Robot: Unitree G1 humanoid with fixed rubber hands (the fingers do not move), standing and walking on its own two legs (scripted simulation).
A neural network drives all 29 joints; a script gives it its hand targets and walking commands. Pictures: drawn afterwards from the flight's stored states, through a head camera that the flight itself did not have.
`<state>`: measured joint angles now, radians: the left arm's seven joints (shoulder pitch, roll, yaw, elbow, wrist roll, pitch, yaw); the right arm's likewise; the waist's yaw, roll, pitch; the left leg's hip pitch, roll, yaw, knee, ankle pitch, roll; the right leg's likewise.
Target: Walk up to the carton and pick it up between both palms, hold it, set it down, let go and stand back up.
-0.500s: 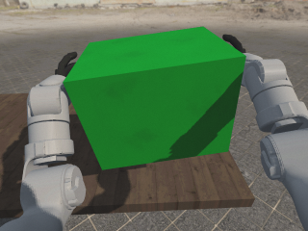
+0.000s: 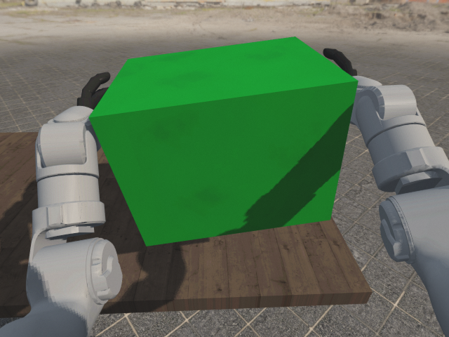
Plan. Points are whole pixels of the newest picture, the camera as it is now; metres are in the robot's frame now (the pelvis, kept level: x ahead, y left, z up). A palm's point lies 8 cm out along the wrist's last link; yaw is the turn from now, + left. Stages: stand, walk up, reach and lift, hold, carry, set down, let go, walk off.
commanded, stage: hold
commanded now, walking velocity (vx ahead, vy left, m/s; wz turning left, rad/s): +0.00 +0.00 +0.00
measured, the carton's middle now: (224, 135) +0.37 -0.02 +0.27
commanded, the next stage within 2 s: none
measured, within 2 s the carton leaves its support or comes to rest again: neither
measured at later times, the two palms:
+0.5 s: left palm (90, 118) +0.36 +0.19 +0.31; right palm (346, 90) +0.36 -0.20 +0.35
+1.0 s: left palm (94, 116) +0.37 +0.19 +0.31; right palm (345, 91) +0.36 -0.21 +0.34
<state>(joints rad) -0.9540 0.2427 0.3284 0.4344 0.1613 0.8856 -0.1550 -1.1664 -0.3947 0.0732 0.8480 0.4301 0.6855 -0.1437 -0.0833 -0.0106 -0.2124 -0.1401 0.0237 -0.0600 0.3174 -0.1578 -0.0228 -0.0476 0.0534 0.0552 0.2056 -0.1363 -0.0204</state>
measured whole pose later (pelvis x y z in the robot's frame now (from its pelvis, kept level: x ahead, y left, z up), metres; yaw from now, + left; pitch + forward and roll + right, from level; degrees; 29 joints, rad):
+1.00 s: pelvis +0.00 +0.00 +0.00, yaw +0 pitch +0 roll -1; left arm -0.98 0.25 0.33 0.48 0.15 0.87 -0.15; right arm -1.18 -0.39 0.06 0.86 0.41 0.68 -0.14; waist -0.08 0.00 -0.23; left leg -0.16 0.02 -0.06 0.31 -0.15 -0.02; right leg -0.07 0.05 0.05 0.21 -0.13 -0.02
